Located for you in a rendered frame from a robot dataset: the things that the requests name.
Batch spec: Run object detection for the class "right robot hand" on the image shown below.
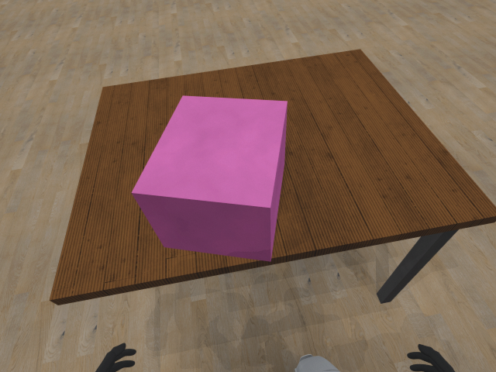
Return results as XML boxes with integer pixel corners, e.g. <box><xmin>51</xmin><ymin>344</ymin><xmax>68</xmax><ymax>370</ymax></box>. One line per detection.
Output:
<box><xmin>407</xmin><ymin>344</ymin><xmax>455</xmax><ymax>372</ymax></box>

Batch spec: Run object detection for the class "carton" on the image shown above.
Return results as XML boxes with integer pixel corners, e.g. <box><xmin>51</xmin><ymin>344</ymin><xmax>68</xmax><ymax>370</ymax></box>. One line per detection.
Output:
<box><xmin>132</xmin><ymin>95</ymin><xmax>288</xmax><ymax>262</ymax></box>

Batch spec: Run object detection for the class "right robot thigh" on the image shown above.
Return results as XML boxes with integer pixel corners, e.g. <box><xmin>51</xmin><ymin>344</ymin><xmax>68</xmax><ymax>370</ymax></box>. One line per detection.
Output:
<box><xmin>294</xmin><ymin>356</ymin><xmax>340</xmax><ymax>372</ymax></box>

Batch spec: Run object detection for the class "table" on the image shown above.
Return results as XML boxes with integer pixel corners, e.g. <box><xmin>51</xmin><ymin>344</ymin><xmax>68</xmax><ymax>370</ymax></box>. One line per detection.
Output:
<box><xmin>50</xmin><ymin>49</ymin><xmax>496</xmax><ymax>305</ymax></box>

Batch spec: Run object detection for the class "right robot shin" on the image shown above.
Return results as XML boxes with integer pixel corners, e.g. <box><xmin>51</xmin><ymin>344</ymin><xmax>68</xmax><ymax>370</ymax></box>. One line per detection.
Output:
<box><xmin>299</xmin><ymin>354</ymin><xmax>313</xmax><ymax>362</ymax></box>

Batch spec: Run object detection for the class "left robot hand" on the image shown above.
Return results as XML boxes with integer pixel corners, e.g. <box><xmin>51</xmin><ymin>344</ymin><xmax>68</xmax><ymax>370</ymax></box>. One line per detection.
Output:
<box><xmin>95</xmin><ymin>343</ymin><xmax>136</xmax><ymax>372</ymax></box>

